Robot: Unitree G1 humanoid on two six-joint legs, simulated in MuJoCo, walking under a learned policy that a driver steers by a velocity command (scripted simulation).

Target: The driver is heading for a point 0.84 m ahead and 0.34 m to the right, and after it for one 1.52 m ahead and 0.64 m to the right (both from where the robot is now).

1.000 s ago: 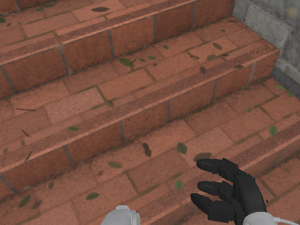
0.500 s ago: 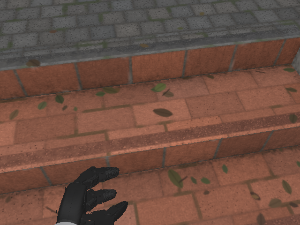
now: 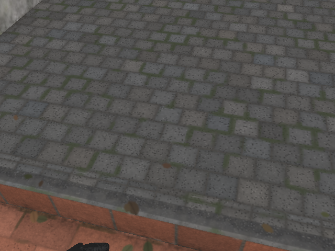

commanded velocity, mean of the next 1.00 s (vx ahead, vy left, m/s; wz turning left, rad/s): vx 1.00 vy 0.00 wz -0.77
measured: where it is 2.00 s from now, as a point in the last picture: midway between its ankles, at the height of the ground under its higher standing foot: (325, 33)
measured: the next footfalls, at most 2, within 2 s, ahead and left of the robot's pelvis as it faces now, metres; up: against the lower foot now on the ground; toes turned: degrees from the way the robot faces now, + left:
right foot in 0.22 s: +0.33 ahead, -0.10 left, +0.15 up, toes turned -9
left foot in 0.56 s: +0.75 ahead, -0.02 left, +0.30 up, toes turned -24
